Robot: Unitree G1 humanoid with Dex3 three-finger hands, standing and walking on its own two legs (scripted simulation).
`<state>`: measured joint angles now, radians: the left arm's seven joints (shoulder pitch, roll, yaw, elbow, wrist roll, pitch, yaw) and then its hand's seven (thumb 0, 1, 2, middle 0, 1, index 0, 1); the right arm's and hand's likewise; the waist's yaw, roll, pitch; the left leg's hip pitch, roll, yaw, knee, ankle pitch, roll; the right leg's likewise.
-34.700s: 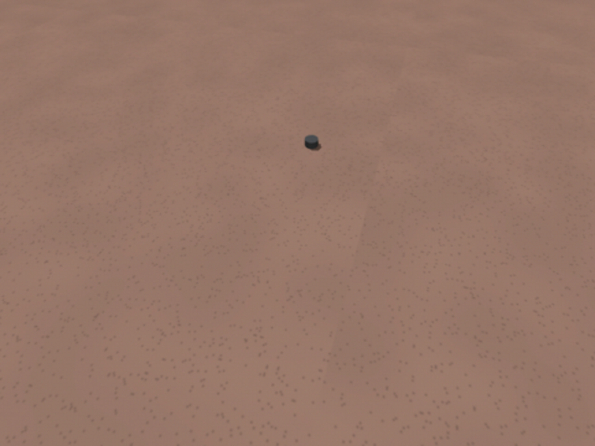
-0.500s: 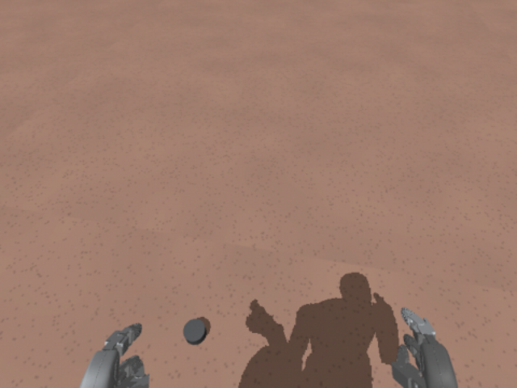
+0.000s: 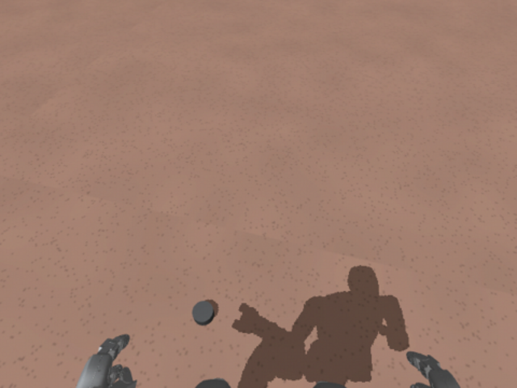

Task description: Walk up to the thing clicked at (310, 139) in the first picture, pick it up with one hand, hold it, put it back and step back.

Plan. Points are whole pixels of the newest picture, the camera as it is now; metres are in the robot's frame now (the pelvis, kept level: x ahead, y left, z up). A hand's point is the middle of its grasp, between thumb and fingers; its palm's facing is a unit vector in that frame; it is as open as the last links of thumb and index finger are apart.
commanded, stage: stand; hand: left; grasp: from above
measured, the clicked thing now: (203, 313) +0.45 +0.23 -0.72
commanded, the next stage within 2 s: none
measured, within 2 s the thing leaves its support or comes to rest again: neither
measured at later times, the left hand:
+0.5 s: hand out of the picture +0.04 +0.24 -0.12, palm faces +0.04 -0.94 -0.33, open 7.4 cm
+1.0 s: hand out of the picture +0.05 +0.24 -0.12, palm faces +0.03 -0.94 -0.33, open 7.4 cm
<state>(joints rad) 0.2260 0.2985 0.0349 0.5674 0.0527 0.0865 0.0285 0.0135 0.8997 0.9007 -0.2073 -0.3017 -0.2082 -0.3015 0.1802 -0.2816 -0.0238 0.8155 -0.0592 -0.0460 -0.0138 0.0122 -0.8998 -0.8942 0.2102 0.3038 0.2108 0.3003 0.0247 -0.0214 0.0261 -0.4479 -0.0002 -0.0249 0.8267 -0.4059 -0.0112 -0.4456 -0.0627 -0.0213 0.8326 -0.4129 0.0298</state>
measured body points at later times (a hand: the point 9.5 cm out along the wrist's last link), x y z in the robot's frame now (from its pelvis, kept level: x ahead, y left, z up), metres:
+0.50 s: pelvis +0.00 +0.00 +0.04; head +0.00 +0.00 +0.49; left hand +0.04 +0.29 -0.10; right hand +0.08 -0.27 -0.10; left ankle +0.02 +0.13 -0.70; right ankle +0.01 -0.14 -0.70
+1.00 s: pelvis +0.00 -0.01 +0.04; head +0.01 -0.01 +0.49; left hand +0.05 +0.29 -0.10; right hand +0.05 -0.30 -0.10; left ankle +0.02 +0.13 -0.70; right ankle +0.01 -0.14 -0.70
